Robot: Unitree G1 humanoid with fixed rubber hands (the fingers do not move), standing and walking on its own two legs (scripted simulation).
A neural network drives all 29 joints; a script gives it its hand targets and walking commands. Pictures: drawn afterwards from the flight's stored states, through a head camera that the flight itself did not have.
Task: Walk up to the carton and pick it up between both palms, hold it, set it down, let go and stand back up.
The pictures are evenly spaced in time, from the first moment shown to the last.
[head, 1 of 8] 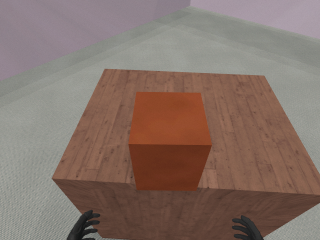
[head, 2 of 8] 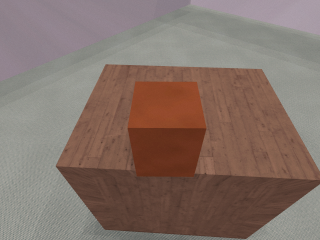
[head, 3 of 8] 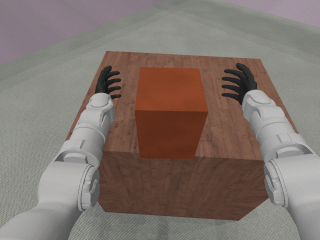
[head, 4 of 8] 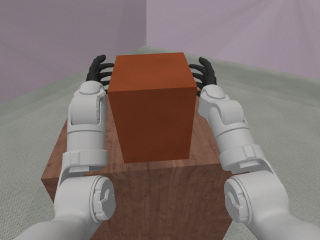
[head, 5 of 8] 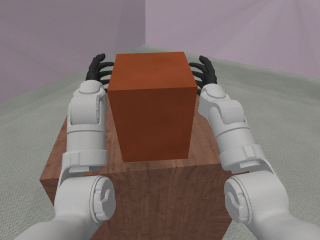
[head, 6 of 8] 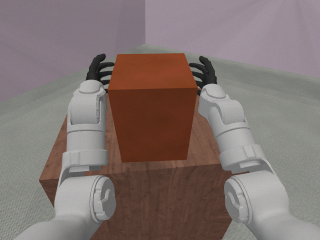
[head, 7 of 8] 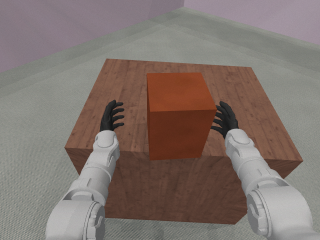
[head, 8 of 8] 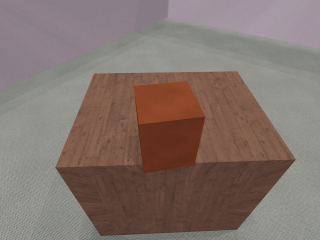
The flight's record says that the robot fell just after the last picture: no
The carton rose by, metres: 0.19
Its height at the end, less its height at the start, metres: +0.00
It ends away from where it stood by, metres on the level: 0.03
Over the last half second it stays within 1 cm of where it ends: yes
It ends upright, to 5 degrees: yes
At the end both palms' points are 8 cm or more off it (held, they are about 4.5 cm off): yes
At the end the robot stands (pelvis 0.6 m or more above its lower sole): yes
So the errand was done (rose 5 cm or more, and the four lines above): yes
